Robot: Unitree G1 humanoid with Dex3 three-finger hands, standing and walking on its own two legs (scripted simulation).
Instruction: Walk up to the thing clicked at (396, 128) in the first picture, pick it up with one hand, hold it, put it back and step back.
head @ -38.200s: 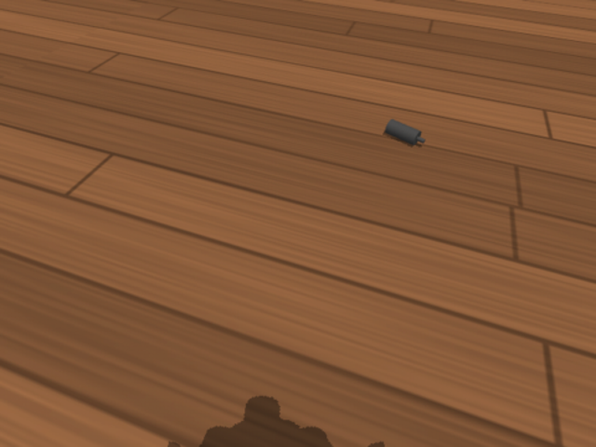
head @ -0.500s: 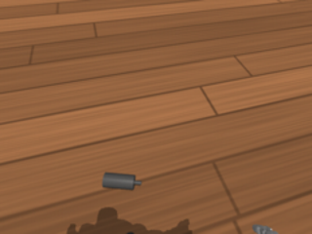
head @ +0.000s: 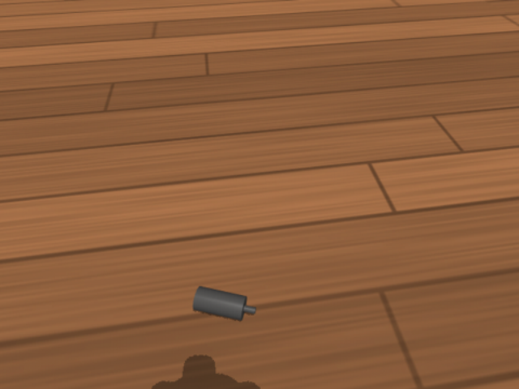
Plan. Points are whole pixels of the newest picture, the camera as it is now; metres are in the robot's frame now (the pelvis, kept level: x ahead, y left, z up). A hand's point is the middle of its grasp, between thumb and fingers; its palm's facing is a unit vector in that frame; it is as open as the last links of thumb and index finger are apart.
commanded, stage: walk up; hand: left
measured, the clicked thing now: (225, 304) +0.52 +0.16 -0.73
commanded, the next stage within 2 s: none
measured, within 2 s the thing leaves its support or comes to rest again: neither
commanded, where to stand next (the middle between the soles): +0.11 +0.00 m, yaw -8 degrees
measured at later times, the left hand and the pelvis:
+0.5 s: hand (122, 385) +0.16 +0.25 -0.16, palm faces -0.10 -0.90 -0.43, open 7.4 cm; pelvis +0.04 -0.01 -0.03, yaw -3 degrees
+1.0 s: hand out of the picture +0.03 +0.30 -0.17, palm faces -0.03 -0.94 -0.35, open 7.4 cm; pelvis -0.04 +0.02 -0.01, yaw -2 degrees
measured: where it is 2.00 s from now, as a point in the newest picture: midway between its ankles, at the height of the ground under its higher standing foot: outside the picture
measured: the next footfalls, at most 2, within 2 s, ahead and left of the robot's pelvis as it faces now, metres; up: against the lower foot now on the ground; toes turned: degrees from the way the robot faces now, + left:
left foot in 0.06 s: +0.06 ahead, +0.14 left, +0.00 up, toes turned +1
right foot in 0.40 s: +0.18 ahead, -0.13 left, +0.00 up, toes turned -4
